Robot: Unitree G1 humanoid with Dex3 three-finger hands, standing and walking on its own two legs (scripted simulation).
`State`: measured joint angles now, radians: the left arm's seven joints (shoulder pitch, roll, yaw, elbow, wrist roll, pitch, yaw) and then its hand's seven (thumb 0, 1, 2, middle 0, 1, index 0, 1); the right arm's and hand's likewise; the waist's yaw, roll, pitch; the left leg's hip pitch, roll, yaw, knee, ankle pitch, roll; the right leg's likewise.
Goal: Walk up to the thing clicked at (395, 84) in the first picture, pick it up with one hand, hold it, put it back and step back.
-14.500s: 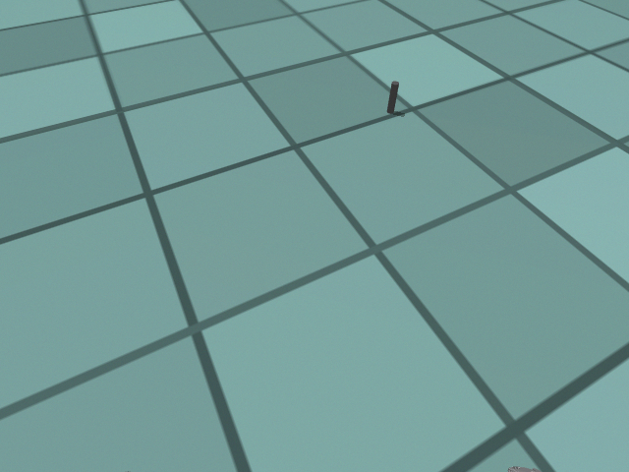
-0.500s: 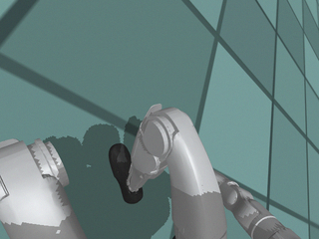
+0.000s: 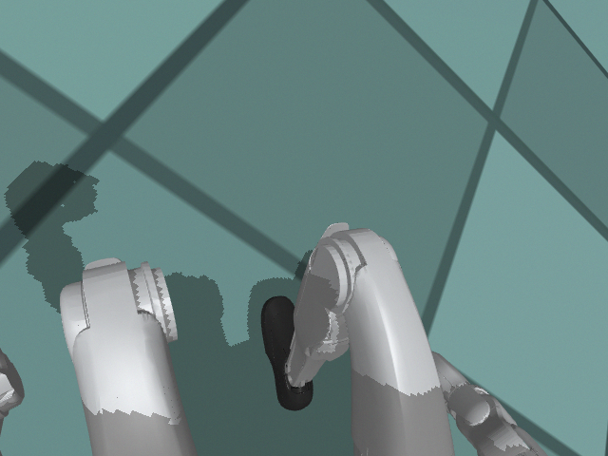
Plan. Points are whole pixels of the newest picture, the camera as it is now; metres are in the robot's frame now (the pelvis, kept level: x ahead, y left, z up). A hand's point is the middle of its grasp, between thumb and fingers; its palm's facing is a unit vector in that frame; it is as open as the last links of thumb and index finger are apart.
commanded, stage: settle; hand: left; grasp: from the side
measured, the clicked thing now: out of the picture +0.46 +0.34 -0.11
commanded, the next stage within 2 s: lift in 1.26 s
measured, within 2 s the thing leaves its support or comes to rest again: neither
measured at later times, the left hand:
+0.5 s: hand out of the picture +0.46 +0.32 -0.01, palm faces +0.32 -0.94 -0.05, open 5.0 cm
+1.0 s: hand out of the picture +0.47 +0.31 +0.03, palm faces +0.34 -0.94 -0.05, open 5.0 cm
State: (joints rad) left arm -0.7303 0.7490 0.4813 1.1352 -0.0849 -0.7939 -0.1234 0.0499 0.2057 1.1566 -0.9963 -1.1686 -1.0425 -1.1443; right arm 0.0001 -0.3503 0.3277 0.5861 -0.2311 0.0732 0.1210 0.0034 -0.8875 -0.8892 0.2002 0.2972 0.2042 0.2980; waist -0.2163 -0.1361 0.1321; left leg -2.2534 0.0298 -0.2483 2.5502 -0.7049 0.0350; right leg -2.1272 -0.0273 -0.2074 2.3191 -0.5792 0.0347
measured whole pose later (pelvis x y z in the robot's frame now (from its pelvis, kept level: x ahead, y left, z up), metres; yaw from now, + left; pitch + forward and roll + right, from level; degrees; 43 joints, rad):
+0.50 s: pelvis +0.02 -0.01 +0.03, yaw +5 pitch +31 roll -9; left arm -0.75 0.60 0.48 1.03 -0.11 -0.62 -0.20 0.05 0.22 1.13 -0.99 -1.17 -1.04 -1.14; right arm 0.08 -0.32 0.16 0.61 -0.11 0.06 0.08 0.01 -0.88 -0.89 0.20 0.30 0.20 0.30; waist -0.17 -0.03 -0.04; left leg -2.24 0.02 -0.14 2.41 -0.72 0.01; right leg -2.17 -0.06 -0.12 2.28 -0.64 0.00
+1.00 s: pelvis +0.02 -0.01 +0.06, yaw +7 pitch +33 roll -7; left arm -0.78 0.54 0.48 1.03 -0.07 -0.57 -0.17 0.05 0.21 1.15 -1.00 -1.16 -1.05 -1.14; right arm 0.13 -0.30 0.10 0.63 -0.09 0.05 0.06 0.01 -0.89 -0.89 0.20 0.30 0.20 0.30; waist -0.16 -0.01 -0.09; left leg -2.18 0.02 -0.10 2.31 -0.71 0.02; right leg -2.14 -0.06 -0.09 2.21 -0.64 0.00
